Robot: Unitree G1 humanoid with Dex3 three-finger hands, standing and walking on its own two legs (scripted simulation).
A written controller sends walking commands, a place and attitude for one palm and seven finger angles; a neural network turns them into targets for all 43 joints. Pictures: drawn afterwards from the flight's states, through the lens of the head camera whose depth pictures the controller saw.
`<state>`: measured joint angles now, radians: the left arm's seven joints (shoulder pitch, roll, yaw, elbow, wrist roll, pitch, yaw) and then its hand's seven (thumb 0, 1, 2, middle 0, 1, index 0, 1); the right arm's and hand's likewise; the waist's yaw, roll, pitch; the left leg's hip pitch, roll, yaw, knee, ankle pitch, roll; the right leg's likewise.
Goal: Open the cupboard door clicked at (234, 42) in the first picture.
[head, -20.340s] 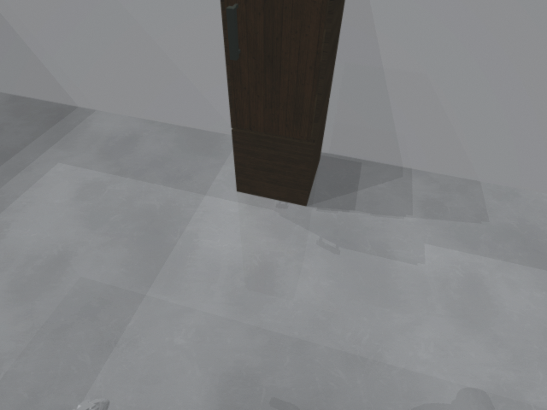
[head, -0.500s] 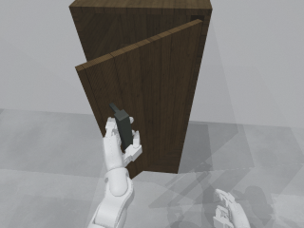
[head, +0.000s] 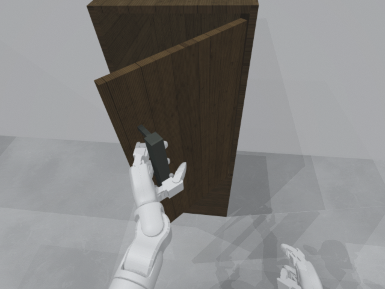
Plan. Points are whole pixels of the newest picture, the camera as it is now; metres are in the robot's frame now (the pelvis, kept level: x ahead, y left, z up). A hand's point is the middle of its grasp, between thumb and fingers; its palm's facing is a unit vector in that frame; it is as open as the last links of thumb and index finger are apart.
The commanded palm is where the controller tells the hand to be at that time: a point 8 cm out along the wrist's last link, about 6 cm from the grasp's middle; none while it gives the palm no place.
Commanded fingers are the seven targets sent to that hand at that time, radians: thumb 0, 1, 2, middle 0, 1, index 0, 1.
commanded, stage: open thumb and fingers to let go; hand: left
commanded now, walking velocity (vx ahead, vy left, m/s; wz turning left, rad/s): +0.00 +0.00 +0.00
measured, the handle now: (154, 158) +0.36 +0.10 +0.09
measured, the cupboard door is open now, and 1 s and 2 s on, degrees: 47 50 50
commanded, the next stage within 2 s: slide the hand sideways off the handle in 0.52 s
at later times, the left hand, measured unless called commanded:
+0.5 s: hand (172, 175) +0.32 +0.06 +0.09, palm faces +0.31 -0.95 -0.02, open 14.9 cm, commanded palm +0.28 +0.10 +0.08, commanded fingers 0.00 -0.50 0.30 -0.15 -0.30 -0.15 -0.30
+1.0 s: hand (167, 193) +0.28 +0.07 +0.09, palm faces -0.15 -0.99 +0.02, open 16.3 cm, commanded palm +0.25 +0.13 +0.08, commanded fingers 0.00 -0.50 0.30 -0.15 -0.30 -0.15 -0.30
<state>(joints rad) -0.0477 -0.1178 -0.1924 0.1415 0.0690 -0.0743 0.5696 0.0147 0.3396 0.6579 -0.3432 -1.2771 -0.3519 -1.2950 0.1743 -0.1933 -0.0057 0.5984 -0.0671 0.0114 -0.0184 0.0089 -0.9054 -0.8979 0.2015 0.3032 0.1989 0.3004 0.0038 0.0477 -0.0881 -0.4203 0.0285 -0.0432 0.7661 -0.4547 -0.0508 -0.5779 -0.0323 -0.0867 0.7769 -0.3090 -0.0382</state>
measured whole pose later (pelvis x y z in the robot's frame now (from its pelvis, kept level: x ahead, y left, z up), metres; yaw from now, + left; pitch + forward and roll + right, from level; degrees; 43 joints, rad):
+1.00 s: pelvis -0.01 +0.03 +0.00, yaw -2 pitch +5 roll +1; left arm 0.00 0.00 -0.20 0.11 -0.06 -0.16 0.07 -0.01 -0.50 0.30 -0.16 -0.32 -0.15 -0.33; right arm 0.27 -0.20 0.03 0.53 -0.01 -0.09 -0.01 0.01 -0.90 -0.90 0.20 0.30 0.20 0.30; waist 0.00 0.03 -0.07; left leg -0.42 -0.01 0.01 0.77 -0.44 0.00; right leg -0.59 -0.06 -0.02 0.77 -0.27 0.01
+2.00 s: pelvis +0.00 +0.03 -0.02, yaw +0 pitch +8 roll -1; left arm 0.50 0.16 -0.04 -0.34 -0.16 -0.18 -0.15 -0.01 -0.50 0.30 -0.15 -0.30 -0.15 -0.31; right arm 0.30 -0.24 0.02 0.44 0.01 -0.19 -0.05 0.01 -0.90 -0.90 0.20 0.30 0.20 0.30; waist 0.01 0.05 -0.10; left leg -0.54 0.01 -0.03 0.96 -0.56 -0.01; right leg -0.68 -0.05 -0.07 0.92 -0.37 0.00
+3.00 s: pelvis +0.03 +0.05 +0.03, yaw -2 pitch -2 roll -1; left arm 0.48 0.31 0.27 -0.40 -0.02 -0.10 0.12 0.00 0.39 0.68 -0.19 -0.30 -0.19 -0.31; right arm 0.23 -0.21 0.03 0.63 -0.01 -0.19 -0.08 0.01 -0.90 -0.90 0.20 0.30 0.20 0.30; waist 0.07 0.07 0.00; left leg -0.07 0.00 0.00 0.48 -0.37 0.01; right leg -0.22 -0.04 -0.04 0.47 -0.21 0.03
